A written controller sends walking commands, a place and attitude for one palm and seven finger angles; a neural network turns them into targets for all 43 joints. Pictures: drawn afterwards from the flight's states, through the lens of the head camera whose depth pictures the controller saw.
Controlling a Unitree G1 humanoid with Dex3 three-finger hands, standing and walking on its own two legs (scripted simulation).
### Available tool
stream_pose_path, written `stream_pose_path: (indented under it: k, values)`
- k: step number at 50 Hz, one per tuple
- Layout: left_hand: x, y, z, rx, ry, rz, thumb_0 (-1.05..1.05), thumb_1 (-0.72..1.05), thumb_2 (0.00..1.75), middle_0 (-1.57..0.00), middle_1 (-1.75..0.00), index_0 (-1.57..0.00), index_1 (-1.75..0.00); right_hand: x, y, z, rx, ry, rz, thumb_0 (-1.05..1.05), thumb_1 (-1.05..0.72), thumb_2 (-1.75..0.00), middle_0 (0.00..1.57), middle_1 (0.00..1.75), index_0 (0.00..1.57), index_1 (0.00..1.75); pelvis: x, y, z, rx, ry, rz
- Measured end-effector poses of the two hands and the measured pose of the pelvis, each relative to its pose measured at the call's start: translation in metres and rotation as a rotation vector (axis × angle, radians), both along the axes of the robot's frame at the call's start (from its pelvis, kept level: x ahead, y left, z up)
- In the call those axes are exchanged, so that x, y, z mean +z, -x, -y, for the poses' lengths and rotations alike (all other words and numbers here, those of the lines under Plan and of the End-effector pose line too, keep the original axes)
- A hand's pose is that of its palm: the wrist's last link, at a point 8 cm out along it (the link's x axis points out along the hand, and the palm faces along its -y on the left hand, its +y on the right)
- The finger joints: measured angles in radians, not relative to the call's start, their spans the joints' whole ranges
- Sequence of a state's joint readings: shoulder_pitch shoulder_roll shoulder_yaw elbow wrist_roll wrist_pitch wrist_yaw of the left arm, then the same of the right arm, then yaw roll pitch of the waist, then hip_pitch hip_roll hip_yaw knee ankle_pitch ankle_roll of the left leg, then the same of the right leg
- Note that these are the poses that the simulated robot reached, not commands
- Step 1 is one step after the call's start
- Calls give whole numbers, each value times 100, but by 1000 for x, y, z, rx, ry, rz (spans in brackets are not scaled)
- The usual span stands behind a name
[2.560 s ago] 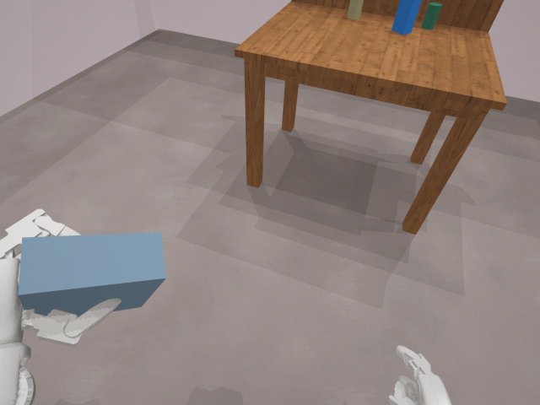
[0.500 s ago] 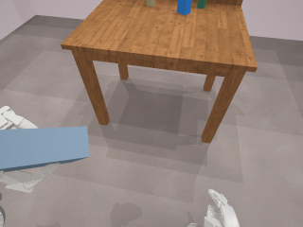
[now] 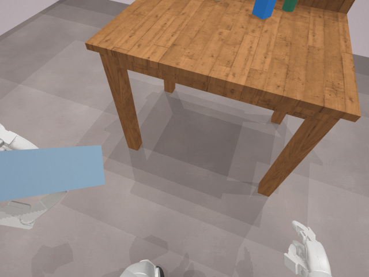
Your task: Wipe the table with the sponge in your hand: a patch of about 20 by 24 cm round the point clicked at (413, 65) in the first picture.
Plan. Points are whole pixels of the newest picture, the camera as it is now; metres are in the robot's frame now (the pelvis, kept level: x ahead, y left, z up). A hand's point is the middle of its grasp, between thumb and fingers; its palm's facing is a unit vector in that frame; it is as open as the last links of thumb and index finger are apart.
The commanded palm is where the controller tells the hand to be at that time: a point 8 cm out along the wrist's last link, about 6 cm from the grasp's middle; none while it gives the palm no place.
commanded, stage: turn to face it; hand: left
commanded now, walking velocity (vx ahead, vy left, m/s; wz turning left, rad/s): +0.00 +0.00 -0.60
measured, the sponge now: (60, 172) +0.24 +0.20 +0.17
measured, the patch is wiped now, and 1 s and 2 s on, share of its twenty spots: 0.00 0.00 0.00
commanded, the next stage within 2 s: take the last steps up to it in 1.28 s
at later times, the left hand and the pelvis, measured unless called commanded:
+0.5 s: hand (129, 144) +0.28 +0.11 +0.19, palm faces +0.23 -0.88 -0.42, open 9.3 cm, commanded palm +0.23 +0.17 +0.20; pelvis +0.02 -0.08 +0.02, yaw -10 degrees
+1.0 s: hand (164, 151) +0.27 +0.05 +0.20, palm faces -0.01 -0.90 -0.43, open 9.3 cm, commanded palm +0.24 +0.10 +0.20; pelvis -0.03 -0.06 +0.02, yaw -29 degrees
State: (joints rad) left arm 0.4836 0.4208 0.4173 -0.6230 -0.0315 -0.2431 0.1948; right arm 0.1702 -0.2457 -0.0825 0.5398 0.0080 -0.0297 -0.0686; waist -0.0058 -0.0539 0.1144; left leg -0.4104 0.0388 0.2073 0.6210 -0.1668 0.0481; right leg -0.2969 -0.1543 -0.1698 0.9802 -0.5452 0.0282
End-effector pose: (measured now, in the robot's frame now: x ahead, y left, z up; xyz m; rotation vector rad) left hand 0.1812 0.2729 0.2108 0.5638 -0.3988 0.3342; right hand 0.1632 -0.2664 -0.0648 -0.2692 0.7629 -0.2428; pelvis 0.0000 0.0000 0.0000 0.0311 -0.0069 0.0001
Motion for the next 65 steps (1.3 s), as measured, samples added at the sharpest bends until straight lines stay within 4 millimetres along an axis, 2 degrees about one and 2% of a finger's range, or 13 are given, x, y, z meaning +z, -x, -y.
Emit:
stream_pose_path:
  k: [4, 10, 14, 18, 22, 26, 32, 37, 44, 51, 57, 61, 65]
  values:
    - [-2, -14, -3, 11, 28, 9, 0, -43, 100, -83, -135, -83, -135, 0, -27, -34, 75, -98, 23, 1, -91, -90, 20, 29, 20, 30, 3, -7, 7, 13, 11, 11]
    - [18, -10, 24, -5, 31, 12, 0, -43, 100, -83, -135, -83, -135, 7, -45, -66, 179, -214, 83, 1, -91, -90, 21, 29, 20, 30, 15, -19, 23, -22, 31, 1]
    - [19, -17, 42, 26, 17, -11, 0, -43, 100, -83, -135, -83, -135, 0, -48, -57, 193, -265, 109, 1, -90, -90, 21, 30, 21, 30, 13, -24, 41, -60, 30, 2]
    - [2, -37, 68, 32, 50, -52, 0, -43, 100, -83, -135, -83, -135, -16, -42, -20, 157, -263, 101, 1, -90, -90, 21, 30, 21, 30, 4, -24, 61, -91, 24, 10]
    - [-7, -57, 100, -46, 109, -116, 0, -43, 100, -83, -135, -83, -135, -13, -18, 30, 51, -191, 40, 1, -90, -90, 21, 30, 21, 30, 13, -20, 71, -144, -11, 1]
    - [2, -67, 127, -175, 62, -129, 0, -43, 100, -83, -135, -83, -135, 1, 17, 77, -85, -114, 6, 1, -91, -90, 21, 30, 21, 30, 21, -18, 78, -188, -23, -13]
    - [19, -72, 137, -271, -15, -87, 0, -43, 100, -83, -135, -83, -135, 16, 71, 116, -234, -38, -29, 1, -91, -90, 20, 29, 20, 30, 24, -12, 81, -262, -19, -32]
    - [9, -73, 135, -295, 42, -80, 0, -43, 100, -83, -135, -83, -135, 20, 103, 113, -284, -28, -48, 1, -91, -90, 20, 29, 20, 30, 23, -2, 74, -320, -9, -33]
    - [-3, -71, 142, -389, 72, -70, 0, -43, 100, -83, -135, -83, -135, 15, 129, 73, -307, -75, -16, 1, -91, -90, 20, 29, 20, 30, 18, 18, 61, -411, 2, -11]
    - [1, -69, 175, -447, 32, -105, 0, -43, 100, -83, -135, -83, -135, -5, 154, 39, -334, -231, 25, 1, -91, -90, 21, 29, 20, 30, 19, 36, 67, -513, 41, -10]
    - [-5, -65, 232, -554, -13, -109, 0, -43, 100, -83, -135, -83, -135, -29, 198, 56, -402, -271, 5, 1, -90, -90, 21, 30, 21, 30, 9, 65, 82, -567, 44, -5]
    - [-2, -54, 254, -635, -29, -146, 0, -43, 100, -83, -135, -83, -135, -21, 239, 81, -511, -215, -39, 1, -90, -90, 21, 30, 21, 30, 16, 76, 83, -616, 5, -10]
    - [8, -43, 259, -695, -69, -133, 0, -43, 100, -83, -135, -83, -135, -5, 275, 100, -605, -129, -47, 1, -91, -90, 21, 29, 20, 30, 20, 84, 82, -648, -10, -20]
